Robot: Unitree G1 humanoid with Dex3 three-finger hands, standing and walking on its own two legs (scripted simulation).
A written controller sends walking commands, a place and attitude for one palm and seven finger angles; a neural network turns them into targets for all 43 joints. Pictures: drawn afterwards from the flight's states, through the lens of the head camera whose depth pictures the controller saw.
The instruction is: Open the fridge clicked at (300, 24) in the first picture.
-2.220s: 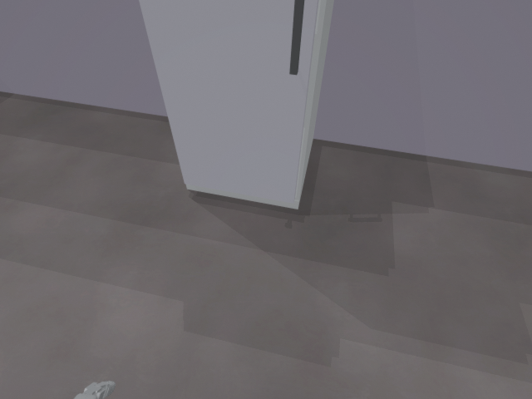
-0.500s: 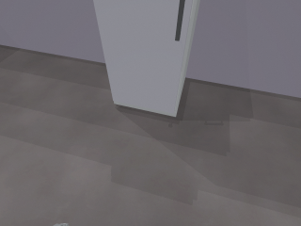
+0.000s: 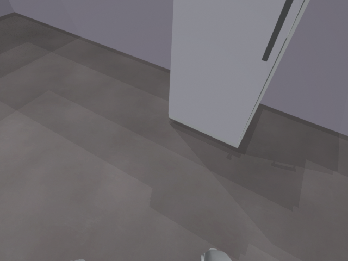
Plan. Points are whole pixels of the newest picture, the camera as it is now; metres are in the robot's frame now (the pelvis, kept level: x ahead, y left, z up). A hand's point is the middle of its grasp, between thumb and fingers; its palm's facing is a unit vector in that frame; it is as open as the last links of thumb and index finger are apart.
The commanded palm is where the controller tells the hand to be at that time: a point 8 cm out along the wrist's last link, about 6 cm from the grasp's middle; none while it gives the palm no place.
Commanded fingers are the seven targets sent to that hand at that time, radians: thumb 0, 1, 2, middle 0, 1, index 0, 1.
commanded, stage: walk to a spot facing it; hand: right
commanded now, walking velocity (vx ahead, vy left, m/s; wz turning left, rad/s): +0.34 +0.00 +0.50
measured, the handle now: (281, 20) +0.96 -0.40 +0.14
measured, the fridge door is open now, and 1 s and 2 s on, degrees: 0 0 0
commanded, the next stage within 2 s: none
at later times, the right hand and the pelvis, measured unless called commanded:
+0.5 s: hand (271, 219) +0.28 -0.30 -0.18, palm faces -0.20 +0.96 -0.19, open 7.4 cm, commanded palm none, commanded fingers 0.00 -0.90 -0.90 0.20 0.30 0.20 0.30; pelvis +0.17 -0.11 +0.00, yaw +18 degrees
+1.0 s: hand (214, 163) +0.48 -0.14 -0.19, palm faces -0.53 +0.83 -0.19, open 7.4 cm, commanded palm none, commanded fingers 0.00 -0.90 -0.90 0.20 0.30 0.20 0.30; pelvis +0.29 -0.05 -0.03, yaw +34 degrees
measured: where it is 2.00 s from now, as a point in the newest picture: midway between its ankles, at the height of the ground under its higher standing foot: (187, 240)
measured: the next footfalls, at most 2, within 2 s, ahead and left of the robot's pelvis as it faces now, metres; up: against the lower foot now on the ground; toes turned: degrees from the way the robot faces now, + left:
right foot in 0.26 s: +0.21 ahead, -0.16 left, +0.00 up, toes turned +4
left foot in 0.88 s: +0.32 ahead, +0.03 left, +0.00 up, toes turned +38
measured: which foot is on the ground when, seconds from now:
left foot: down 0.00-0.26, up 0.28-0.86, down 0.88-1.00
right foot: up 0.00-0.24, down 0.26-0.88, up 0.90-1.00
